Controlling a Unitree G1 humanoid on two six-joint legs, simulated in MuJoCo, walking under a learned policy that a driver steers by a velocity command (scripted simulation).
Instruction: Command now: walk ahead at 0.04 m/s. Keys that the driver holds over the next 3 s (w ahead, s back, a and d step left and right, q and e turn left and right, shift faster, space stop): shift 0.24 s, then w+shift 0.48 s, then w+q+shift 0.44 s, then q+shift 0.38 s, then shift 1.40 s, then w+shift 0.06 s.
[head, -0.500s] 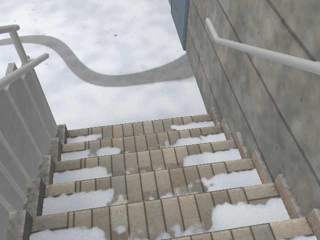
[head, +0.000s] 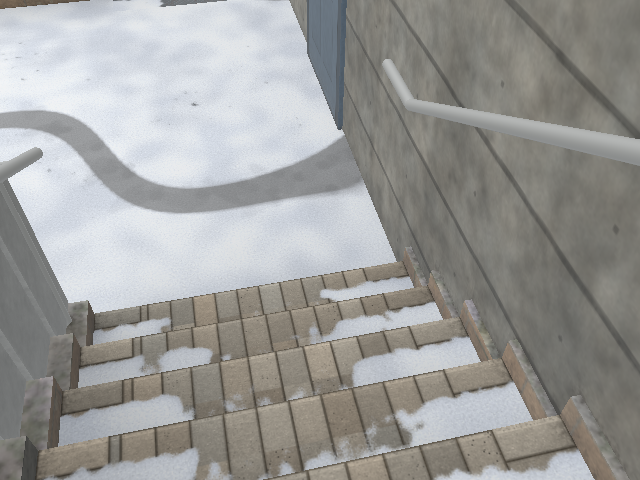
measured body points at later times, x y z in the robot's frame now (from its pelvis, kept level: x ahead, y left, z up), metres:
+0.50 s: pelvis +0.02 -0.03 +0.02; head +0.00 -0.04 +0.47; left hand +0.07 +0.24 -0.13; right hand -0.06 -0.29 -0.13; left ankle -0.07 +0.05 -0.72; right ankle +0.06 -0.17 -0.67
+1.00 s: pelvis +0.28 -0.20 -0.19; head +0.29 -0.23 +0.26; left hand +0.26 +0.06 -0.32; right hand +0.32 -0.47 -0.34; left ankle +0.22 -0.03 -0.72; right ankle +0.28 -0.30 -0.89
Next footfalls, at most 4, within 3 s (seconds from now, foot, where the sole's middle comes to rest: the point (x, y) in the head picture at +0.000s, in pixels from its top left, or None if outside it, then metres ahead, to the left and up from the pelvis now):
0.84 right None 0.32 -0.30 -0.93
1.30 left None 0.62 -0.15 -1.10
1.76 right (394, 428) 0.89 -0.20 -1.27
2.40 left None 0.65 -0.19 -1.10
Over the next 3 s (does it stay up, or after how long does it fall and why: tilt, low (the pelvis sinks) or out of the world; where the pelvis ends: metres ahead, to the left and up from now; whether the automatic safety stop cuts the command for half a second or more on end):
stays up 0.78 -0.20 -0.49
